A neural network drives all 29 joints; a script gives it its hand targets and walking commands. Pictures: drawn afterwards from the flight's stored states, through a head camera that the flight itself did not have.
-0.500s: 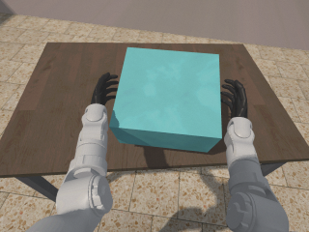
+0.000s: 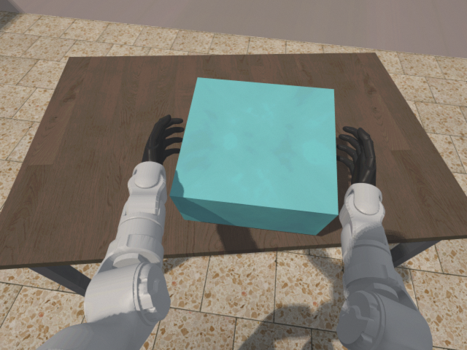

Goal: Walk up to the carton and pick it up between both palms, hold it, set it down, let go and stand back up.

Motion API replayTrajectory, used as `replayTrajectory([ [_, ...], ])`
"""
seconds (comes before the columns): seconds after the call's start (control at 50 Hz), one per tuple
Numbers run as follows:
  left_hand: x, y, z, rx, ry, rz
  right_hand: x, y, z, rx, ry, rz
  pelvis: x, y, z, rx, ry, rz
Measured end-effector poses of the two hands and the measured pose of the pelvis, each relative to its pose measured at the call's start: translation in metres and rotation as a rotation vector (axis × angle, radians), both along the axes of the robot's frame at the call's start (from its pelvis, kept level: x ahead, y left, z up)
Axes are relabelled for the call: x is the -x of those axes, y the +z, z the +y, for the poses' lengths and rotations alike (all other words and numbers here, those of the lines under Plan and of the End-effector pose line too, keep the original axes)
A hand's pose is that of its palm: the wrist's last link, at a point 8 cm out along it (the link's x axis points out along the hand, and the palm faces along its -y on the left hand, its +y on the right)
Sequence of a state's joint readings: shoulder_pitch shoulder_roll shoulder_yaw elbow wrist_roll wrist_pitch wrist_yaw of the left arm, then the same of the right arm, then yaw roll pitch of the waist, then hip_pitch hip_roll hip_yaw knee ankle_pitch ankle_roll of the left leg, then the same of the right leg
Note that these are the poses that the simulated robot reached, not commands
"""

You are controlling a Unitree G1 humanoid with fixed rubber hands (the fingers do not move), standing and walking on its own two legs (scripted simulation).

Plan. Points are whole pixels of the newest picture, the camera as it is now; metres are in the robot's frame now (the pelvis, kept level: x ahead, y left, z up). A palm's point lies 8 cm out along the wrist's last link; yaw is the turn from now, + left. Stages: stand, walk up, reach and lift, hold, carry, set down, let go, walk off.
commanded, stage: set down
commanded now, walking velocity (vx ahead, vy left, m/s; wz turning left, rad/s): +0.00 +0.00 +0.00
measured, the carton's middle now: (256, 156) +0.47 -0.03 +0.01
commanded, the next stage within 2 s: none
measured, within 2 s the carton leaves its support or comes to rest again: rests again in 1.92 s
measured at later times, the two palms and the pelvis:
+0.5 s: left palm (157, 159) +0.43 +0.17 +0.04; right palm (353, 176) +0.38 -0.19 +0.06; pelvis +0.00 +0.00 +0.00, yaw +0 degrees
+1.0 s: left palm (160, 166) +0.44 +0.17 +0.01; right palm (343, 186) +0.39 -0.19 +0.01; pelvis +0.00 +0.00 -0.01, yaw +0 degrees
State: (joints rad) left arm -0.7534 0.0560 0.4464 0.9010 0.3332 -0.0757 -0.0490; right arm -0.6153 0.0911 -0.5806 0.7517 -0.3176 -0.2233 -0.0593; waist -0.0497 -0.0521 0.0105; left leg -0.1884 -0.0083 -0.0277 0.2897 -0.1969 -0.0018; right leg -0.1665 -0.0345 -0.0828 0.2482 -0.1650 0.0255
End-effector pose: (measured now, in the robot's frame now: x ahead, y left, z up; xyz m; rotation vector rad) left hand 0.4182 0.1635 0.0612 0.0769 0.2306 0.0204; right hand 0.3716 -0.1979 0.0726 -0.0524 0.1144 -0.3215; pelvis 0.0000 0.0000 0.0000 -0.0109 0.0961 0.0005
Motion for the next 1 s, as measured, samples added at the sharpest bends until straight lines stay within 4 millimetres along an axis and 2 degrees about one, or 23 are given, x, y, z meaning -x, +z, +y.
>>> replayTrajectory([
  [0.16,0.004,-0.021,-0.002,0.020,-0.013,0.041,0.004,-0.011,-0.002,0.023,0.001,0.045,0.004,-0.001,-0.002,-0.002,0.000,0.030],
  [0.42,-0.013,-0.015,0.003,0.015,-0.014,0.009,-0.010,-0.010,0.004,0.004,-0.014,0.030,0.003,-0.003,-0.002,-0.001,-0.001,0.093],
  [0.66,-0.016,-0.041,0.002,0.026,-0.024,0.066,-0.013,-0.035,0.002,0.005,-0.022,0.098,0.000,-0.004,-0.001,0.000,-0.001,0.147],
  [0.86,-0.024,-0.045,0.003,-0.001,-0.027,0.054,-0.018,-0.049,0.004,-0.020,-0.030,0.097,-0.001,-0.006,-0.001,0.001,-0.002,0.201],
  [1.0,-0.024,-0.056,0.005,0.014,-0.026,0.068,-0.017,-0.059,0.006,-0.025,-0.034,0.113,-0.001,-0.007,0.000,0.002,-0.002,0.221],
])
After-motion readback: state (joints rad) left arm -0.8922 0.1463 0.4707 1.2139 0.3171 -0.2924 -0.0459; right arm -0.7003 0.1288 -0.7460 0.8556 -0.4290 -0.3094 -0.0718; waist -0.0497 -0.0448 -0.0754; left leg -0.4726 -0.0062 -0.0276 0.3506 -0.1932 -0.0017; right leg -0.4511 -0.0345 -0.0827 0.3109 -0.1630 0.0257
